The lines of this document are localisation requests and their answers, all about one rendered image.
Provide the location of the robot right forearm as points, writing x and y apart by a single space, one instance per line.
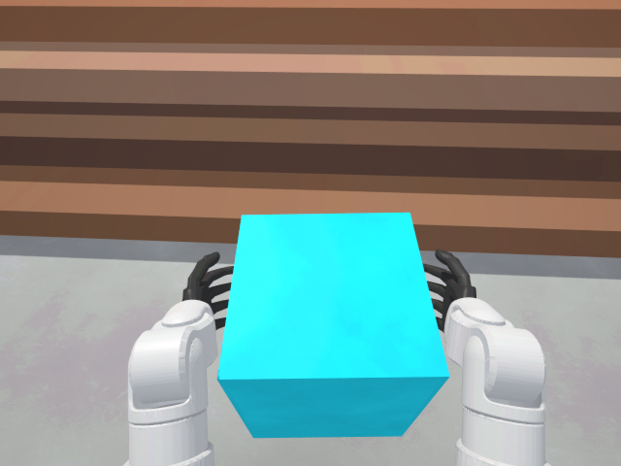
503 387

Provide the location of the robot left hand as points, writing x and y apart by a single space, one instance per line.
200 280

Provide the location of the robot right hand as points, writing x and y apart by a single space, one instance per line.
458 283

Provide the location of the carton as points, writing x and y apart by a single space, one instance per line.
330 328

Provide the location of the robot left forearm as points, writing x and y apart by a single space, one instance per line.
168 389

